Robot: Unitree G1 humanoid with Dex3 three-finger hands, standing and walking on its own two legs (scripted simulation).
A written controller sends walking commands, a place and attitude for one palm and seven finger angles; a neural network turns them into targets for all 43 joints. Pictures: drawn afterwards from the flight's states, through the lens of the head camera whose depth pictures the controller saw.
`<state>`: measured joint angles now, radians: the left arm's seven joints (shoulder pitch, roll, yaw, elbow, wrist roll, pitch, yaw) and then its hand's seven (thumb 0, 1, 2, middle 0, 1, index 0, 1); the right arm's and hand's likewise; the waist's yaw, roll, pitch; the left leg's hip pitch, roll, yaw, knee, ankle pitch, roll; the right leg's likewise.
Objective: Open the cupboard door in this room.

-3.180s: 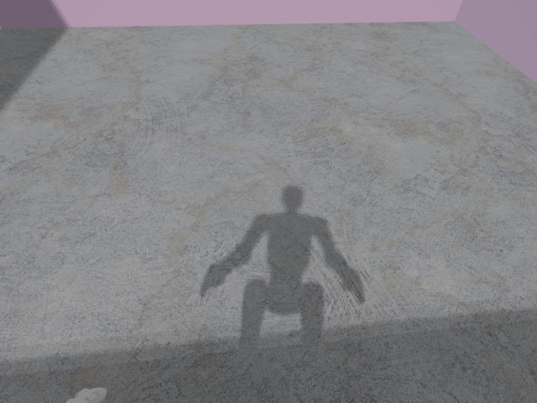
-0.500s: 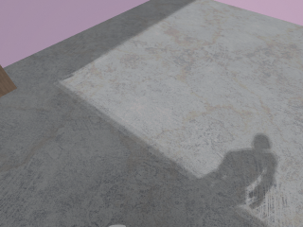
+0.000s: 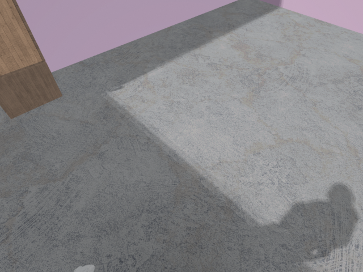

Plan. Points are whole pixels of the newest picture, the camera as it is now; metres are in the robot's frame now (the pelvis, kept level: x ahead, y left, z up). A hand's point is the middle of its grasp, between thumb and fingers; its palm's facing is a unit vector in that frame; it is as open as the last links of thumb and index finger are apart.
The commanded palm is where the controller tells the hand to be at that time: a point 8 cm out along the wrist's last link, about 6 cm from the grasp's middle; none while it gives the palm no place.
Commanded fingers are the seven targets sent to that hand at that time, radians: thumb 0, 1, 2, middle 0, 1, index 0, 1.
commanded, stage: turn or walk to find it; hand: left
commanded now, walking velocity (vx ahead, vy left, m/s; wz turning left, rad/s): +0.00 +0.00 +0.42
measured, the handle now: out of the picture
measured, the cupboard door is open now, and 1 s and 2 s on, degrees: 0 0 0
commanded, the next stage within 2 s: stand and wait in 0.14 s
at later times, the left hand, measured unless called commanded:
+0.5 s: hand out of the picture -0.05 +0.20 -0.19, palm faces +0.19 -0.96 -0.21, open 7.4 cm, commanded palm none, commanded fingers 0.00 0.90 0.90 -0.20 -0.30 -0.20 -0.30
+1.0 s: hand out of the picture -0.08 +0.17 -0.18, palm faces +0.27 -0.94 -0.20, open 7.3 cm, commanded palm none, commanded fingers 0.00 0.90 0.90 -0.20 -0.30 -0.20 -0.30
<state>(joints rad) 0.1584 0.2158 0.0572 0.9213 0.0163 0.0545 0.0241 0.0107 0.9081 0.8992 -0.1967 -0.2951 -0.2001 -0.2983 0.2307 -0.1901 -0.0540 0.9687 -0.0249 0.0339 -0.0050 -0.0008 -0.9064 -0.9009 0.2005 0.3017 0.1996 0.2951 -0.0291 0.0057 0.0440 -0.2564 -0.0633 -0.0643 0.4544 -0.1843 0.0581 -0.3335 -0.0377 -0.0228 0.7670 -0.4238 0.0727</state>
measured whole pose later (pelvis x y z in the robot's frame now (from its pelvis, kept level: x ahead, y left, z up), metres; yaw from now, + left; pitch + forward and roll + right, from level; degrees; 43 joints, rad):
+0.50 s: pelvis -0.03 +0.01 -0.01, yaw +8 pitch -1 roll +0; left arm 0.27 0.22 0.04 1.04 0.02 0.05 0.03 0.01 0.91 0.90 -0.20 -0.30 -0.20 -0.30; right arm 0.19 -0.17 -0.04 1.03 -0.02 0.01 -0.01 0.00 -0.91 -0.90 0.19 0.30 0.19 0.29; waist 0.03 -0.06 0.07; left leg -0.22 0.01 0.05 0.56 -0.31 0.01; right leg -0.29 -0.09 -0.08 0.71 -0.44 0.04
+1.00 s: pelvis -0.06 +0.00 -0.01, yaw +14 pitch -2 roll -1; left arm 0.26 0.15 0.01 1.06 0.03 0.01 0.03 0.01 0.92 0.90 -0.20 -0.30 -0.20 -0.30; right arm 0.21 -0.19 -0.04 1.08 -0.01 0.03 -0.02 0.00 -0.91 -0.90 0.20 0.30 0.19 0.29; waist 0.01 0.02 0.03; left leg -0.23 0.05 0.01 0.58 -0.32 -0.01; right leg -0.20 -0.02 -0.11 0.51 -0.28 -0.01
